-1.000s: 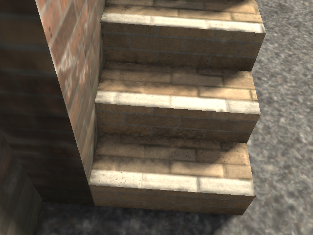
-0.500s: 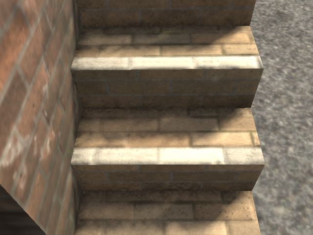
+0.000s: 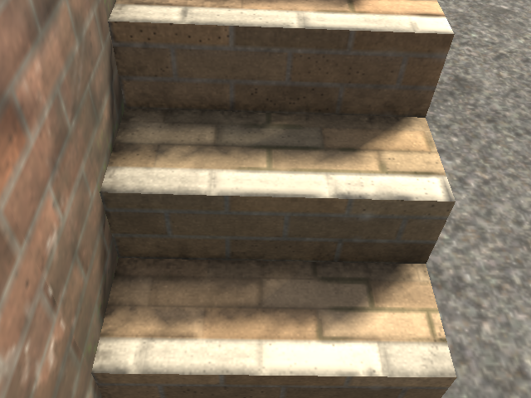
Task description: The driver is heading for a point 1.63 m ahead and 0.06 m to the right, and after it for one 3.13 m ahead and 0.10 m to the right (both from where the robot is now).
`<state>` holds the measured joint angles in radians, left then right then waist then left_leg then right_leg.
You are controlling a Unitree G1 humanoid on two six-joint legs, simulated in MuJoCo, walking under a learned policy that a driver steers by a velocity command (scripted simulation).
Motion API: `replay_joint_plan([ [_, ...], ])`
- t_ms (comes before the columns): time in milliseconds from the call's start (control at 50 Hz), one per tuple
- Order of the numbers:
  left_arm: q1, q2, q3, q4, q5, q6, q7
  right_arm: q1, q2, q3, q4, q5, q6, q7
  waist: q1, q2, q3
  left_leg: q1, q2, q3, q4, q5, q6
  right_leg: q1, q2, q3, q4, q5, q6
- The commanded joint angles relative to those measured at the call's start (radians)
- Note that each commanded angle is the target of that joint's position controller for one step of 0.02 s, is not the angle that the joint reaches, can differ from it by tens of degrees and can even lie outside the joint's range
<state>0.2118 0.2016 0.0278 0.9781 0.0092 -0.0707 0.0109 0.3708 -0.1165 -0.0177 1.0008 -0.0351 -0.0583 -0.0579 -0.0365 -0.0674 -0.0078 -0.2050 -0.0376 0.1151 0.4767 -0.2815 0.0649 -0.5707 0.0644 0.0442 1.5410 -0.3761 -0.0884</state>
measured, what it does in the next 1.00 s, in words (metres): climbs: right foot 0.19 m higher, then left foot 0.20 m higher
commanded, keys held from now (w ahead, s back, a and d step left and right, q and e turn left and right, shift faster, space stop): w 1.00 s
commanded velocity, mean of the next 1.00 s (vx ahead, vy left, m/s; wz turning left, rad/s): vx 0.50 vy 0.00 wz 0.00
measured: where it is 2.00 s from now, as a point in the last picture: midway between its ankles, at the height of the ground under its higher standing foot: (310, 31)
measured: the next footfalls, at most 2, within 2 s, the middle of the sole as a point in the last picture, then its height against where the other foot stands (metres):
right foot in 0.34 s outside the picture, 0.19 m higher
left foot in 0.90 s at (252, 317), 0.20 m higher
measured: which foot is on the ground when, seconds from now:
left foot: down 0.00-0.38, up 0.40-0.88, down 0.90-1.00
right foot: up 0.00-0.32, down 0.34-0.92, up 0.94-1.00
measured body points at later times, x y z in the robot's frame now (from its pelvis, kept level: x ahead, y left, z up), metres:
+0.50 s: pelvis +0.17 -0.07 +0.11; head +0.18 -0.07 +0.56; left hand +0.30 +0.15 -0.02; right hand +0.30 -0.31 +0.00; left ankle +0.10 +0.08 -0.39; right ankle +0.22 -0.13 -0.54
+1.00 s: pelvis +0.42 -0.06 +0.29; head +0.43 -0.08 +0.74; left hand +0.39 +0.20 +0.16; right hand +0.53 -0.29 +0.14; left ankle +0.50 +0.01 -0.34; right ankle +0.29 -0.16 -0.28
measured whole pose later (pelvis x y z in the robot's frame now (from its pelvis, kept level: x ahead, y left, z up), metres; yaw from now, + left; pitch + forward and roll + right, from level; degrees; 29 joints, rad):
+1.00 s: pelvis +0.42 -0.06 +0.29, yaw +0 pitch +0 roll +3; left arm 0.44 0.20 0.06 0.98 0.04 -0.08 -0.03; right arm 0.17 -0.18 -0.03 0.87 0.01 0.03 -0.08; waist 0.00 0.01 0.00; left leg -0.72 -0.06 0.15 1.21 -0.52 0.14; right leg -0.46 0.05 0.06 1.51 0.03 -0.13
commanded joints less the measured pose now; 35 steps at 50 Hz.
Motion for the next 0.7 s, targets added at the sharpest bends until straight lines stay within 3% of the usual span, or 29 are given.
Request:
replay_joint_plan([
  [20,-0.161,-0.046,-0.024,-0.191,0.033,0.014,-0.005,0.092,-0.088,-0.003,0.018,0.004,-0.011,0.007,0.043,0.068,0.199,0.072,0.353,-0.336,-0.303,0.154,0.198,-0.592,-0.026,0.06,0.54,-0.028,0.008],
  [40,-0.182,-0.077,-0.036,-0.232,0.036,0.029,-0.003,0.146,-0.08,0.001,0.053,0.008,-0.018,0.001,0.04,0.07,0.167,0.072,0.338,-0.304,-0.299,0.123,0.185,-0.65,-0.015,0.061,0.675,-0.039,-0.003],
  [60,-0.19,-0.104,-0.046,-0.27,0.02,0.043,0.008,0.194,-0.097,-0.003,0.082,0.005,-0.024,0.006,0.038,0.122,0.128,0.125,0.33,-0.29,-0.293,0.004,0.171,-0.746,-0.012,0.05,0.799,-0.093,-0.026],
  [80,-0.235,-0.106,-0.054,-0.324,0.015,0.047,0.014,0.2,-0.103,-0.001,0.096,0.015,-0.031,0.009,0.041,0.1,0.131,0.126,0.32,-0.273,-0.3,-0.107,0.149,-0.815,-0.024,0.068,0.802,-0.125,-0.035],
  [120,-0.331,-0.121,-0.069,-0.412,-0.001,0.034,0.015,0.183,-0.111,0.007,0.108,0.014,-0.033,0.014,0.034,0.113,0.164,0.049,0.298,-0.243,-0.346,-0.192,0.138,-0.88,-0.022,0.04,0.806,-0.151,-0.031],
  [160,-0.42,-0.113,-0.078,-0.504,0.012,0.032,0.019,0.17,-0.124,0.011,0.098,0.023,-0.039,0.011,0.033,0.101,0.181,-0.004,0.276,-0.198,-0.407,-0.179,0.129,-0.879,-0.061,-0.019,0.667,-0.165,-0.007],
  [180,-0.454,-0.135,-0.098,-0.558,0.021,0.037,0.012,0.168,-0.114,0.018,0.112,0.035,-0.03,0.003,0.051,0.091,0.176,-0.069,0.239,-0.157,-0.461,-0.144,0.11,-0.792,-0.109,-0.073,0.475,-0.126,-0.002],
  [220,-0.474,-0.13,-0.097,-0.61,0.04,0.055,0.001,0.195,-0.141,0.009,0.112,0.038,-0.021,-0.028,0.024,0.131,0.107,0.035,0.235,-0.166,-0.518,0.075,0.141,-0.717,-0.153,-0.135,0.339,-0.07,0.015],
  [240,-0.474,-0.167,-0.119,-0.621,0.04,0.064,-0.014,0.195,-0.187,-0.01,0.085,0.053,-0.015,-0.043,0.008,0.157,0.029,0.064,0.258,-0.139,-0.622,0.263,0.162,-0.526,-0.162,-0.164,0.151,-0.111,-0.008],
  [260,-0.444,-0.188,-0.119,-0.597,0.041,0.071,-0.014,0.237,-0.173,-0.018,0.09,0.04,-0.003,-0.046,-0.011,0.187,-0.025,0.172,0.254,-0.093,-0.6,0.412,0.17,-0.451,-0.151,-0.18,0.113,-0.13,-0.024],
  [280,-0.348,-0.182,-0.111,-0.535,0.041,0.068,-0.02,0.181,-0.184,-0.021,0.039,0.035,-0.001,-0.042,0.021,0.127,-0.099,0.204,0.226,0.002,-0.504,0.744,0.145,-0.288,-0.113,-0.225,-0.012,-0.14,-0.044],
  [300,-0.284,-0.172,-0.1,-0.5,0.03,0.064,-0.018,0.146,-0.225,-0.031,-0.003,0.025,-0.002,-0.038,0.049,0.144,-0.175,0.211,0.245,0.01,-0.373,1.203,0.143,-0.128,-0.047,-0.252,-0.12,-0.203,-0.045],
  [320,-0.144,-0.121,-0.084,-0.451,0.017,0.047,-0.019,0.14,-0.216,-0.017,-0.034,0.014,-0.001,-0.018,0.102,0.266,-0.324,0.249,0.308,-0.012,-0.155,1.983,0.169,0.034,0.03,-0.295,-0.095,-0.18,-0.079],
  [340,0.008,-0.061,-0.061,-0.433,0.013,0.039,-0.016,0.08,-0.285,-0.045,-0.062,0.034,-0.014,0.01,0.178,0.333,-0.426,0.326,0.325,-0.013,0.096,2.13,0.14,0.13,0.045,-0.222,-0.322,-0.159,-0.103],
  [360,0.04,-0.016,-0.041,-0.399,0.02,0.033,-0.01,0.057,-0.303,-0.053,-0.113,0.065,-0.034,0.037,0.174,0.271,-0.48,0.174,0.272,-0.026,0.277,1.904,0.108,0.284,0.006,-0.066,-0.438,-0.179,-0.125],
  [380,0.117,0.059,-0.006,-0.367,0.031,0.042,0.001,0.008,-0.266,-0.049,-0.169,0.061,-0.048,0.064,0.216,0.063,-0.433,-0.14,0.16,-0.037,0.603,1.27,0.062,0.415,-0.216,0.358,-0.745,-0.287,-0.201],
  [400,0.105,0.189,0.045,-0.323,0.041,0.084,0.014,-0.137,-0.228,-0.061,-0.211,0.025,-0.039,0.087,0.239,-0.236,-0.413,-0.377,-0.063,-0.117,1.145,0.28,0.03,0.387,-0.362,0.863,-1.129,-0.273,-0.274],
  [420,0.042,0.165,0.041,-0.304,0.025,0.077,0.009,-0.198,-0.079,-0.029,-0.268,-0.023,-0.015,0.069,0.169,-0.094,-0.298,-0.543,-0.04,-0.356,1.524,0.183,0.017,0.27,-0.397,0.83,-1.155,-0.225,-0.21],
  [440,0.025,0.114,0.031,-0.247,0.034,0.07,0.004,-0.221,-0.032,-0.009,-0.311,-0.025,0.007,0.048,0.111,0.007,-0.125,-0.671,-0.002,-0.324,1.561,0.179,0.028,0.161,-0.369,0.697,-1.11,-0.351,-0.153],
  [460,0.028,0.064,0.019,-0.175,0.037,0.06,0.0,-0.197,0.006,0.002,-0.32,-0.023,0.027,0.024,0.048,0.046,0.056,-0.776,0.004,-0.303,1.532,0.138,0.034,0.055,-0.33,0.545,-1.061,-0.351,-0.092],
  [480,0.047,-0.014,-0.003,-0.122,0.04,0.049,-0.009,-0.149,0.046,0.012,-0.328,-0.021,0.042,0.002,-0.006,0.007,0.097,-0.833,-0.013,-0.308,1.602,0.059,0.046,0.022,-0.3,0.453,-1.054,-0.302,-0.064],
  [500,0.058,-0.069,-0.021,-0.091,0.046,0.039,-0.017,-0.113,0.051,0.019,-0.322,-0.013,0.055,-0.009,-0.039,0.015,0.109,-0.843,-0.021,-0.31,1.613,0.05,0.043,0.012,-0.268,0.36,-1.061,-0.263,-0.031],
  [520,0.088,-0.09,-0.024,-0.064,0.041,0.021,-0.02,-0.11,0.062,0.026,-0.33,-0.016,0.049,-0.006,-0.045,0.028,0.107,-0.878,-0.025,-0.307,1.613,0.091,0.05,0.044,-0.267,0.28,-1.095,-0.079,-0.014],
  [580,0.15,-0.033,-0.012,-0.006,0.022,-0.025,-0.033,-0.11,0.066,0.027,-0.324,0.012,0.048,-0.028,-0.042,0.06,0.119,-0.926,-0.052,-0.275,1.525,0.229,0.02,0.058,-0.224,0.124,-1.113,0.074,-0.007],
  [600,0.219,-0.022,-0.011,0.031,0.03,-0.037,-0.034,-0.128,0.08,0.024,-0.304,0.029,0.053,-0.038,-0.006,0.025,0.101,-1.01,-0.095,-0.229,1.727,0.217,0.02,0.123,-0.25,0.143,-1.127,0.132,-0.043],
  [620,0.246,-0.013,-0.014,0.035,0.025,-0.043,-0.036,-0.15,0.072,0.025,-0.312,0.031,0.052,-0.04,0.006,0.052,0.104,-1.072,-0.082,-0.239,1.789,0.177,0.022,0.176,-0.251,0.143,-1.147,0.162,-0.038],
  [640,0.285,0.027,-0.007,0.055,0.032,-0.056,-0.043,-0.239,0.11,0.038,-0.352,0.038,0.053,-0.047,0.036,-0.008,0.11,-1.235,-0.109,-0.227,2.037,0.083,0.042,0.28,-0.299,0.176,-1.175,0.234,-0.045],
  [660,0.309,0.043,-0.005,0.063,0.03,-0.061,-0.048,-0.275,0.112,0.044,-0.38,0.038,0.052,-0.051,0.03,0.017,0.121,-1.303,-0.093,-0.247,2.071,0.04,0.055,0.334,-0.311,0.162,-1.179,0.184,-0.036],
  [700,0.355,0.028,-0.012,0.075,0.027,-0.065,-0.043,-0.351,0.085,0.044,-0.402,0.039,0.045,-0.043,0.054,0.068,0.137,-1.305,-0.071,-0.213,1.94,0.054,0.06,0.361,-0.288,0.104,-1.199,0.139,0.009],
])
Velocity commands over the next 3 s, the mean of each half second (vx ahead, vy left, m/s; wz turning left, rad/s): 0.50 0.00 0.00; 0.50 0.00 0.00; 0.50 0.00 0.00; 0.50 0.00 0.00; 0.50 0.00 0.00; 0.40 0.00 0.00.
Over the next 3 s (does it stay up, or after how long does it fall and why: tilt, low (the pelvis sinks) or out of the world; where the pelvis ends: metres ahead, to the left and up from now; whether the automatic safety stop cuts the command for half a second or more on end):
stays up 1.29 0.02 1.01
